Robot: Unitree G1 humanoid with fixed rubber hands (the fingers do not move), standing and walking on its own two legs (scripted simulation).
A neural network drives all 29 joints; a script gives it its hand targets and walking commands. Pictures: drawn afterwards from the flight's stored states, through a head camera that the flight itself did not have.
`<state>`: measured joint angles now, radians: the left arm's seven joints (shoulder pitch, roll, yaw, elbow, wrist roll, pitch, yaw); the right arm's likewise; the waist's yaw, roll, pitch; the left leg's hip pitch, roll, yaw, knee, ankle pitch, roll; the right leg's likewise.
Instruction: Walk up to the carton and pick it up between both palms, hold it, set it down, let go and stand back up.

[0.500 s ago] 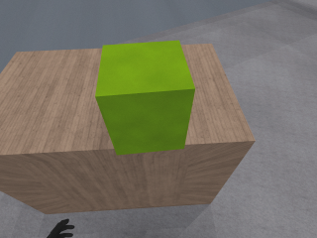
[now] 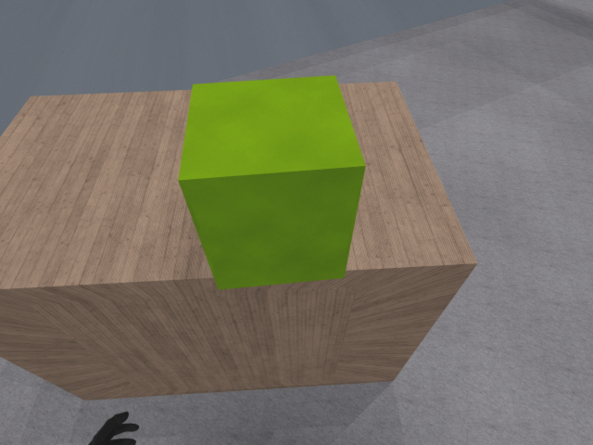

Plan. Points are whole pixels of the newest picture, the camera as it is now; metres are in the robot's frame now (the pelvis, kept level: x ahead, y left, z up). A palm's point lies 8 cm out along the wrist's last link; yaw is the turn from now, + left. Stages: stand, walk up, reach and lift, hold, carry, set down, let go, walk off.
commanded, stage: walk up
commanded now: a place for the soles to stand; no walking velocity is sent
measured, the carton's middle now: (273, 188) +0.46 +0.07 +0.07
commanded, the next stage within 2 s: none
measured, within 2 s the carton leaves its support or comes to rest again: neither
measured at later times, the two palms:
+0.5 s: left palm out of the picture +0.10 +0.31 -0.11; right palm out of the picture +0.06 -0.32 -0.09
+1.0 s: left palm out of the picture +0.10 +0.31 -0.11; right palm out of the picture +0.06 -0.32 -0.09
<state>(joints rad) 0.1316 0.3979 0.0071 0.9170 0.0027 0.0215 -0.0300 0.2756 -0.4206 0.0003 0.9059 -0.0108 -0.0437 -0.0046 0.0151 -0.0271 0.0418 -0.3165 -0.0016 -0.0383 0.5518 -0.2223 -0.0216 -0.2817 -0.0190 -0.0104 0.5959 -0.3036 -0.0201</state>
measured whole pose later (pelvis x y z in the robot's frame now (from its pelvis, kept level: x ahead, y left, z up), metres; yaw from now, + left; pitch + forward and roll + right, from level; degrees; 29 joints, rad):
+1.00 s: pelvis +0.00 +0.00 +0.00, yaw +0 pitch -1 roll +0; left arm 0.14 0.40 0.01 0.92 0.01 0.02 -0.03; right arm 0.28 -0.42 0.00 0.91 -0.01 -0.04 -0.01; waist 0.02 -0.03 0.04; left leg -0.32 0.00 -0.04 0.55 -0.22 -0.02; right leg -0.28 -0.02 -0.01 0.60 -0.30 -0.02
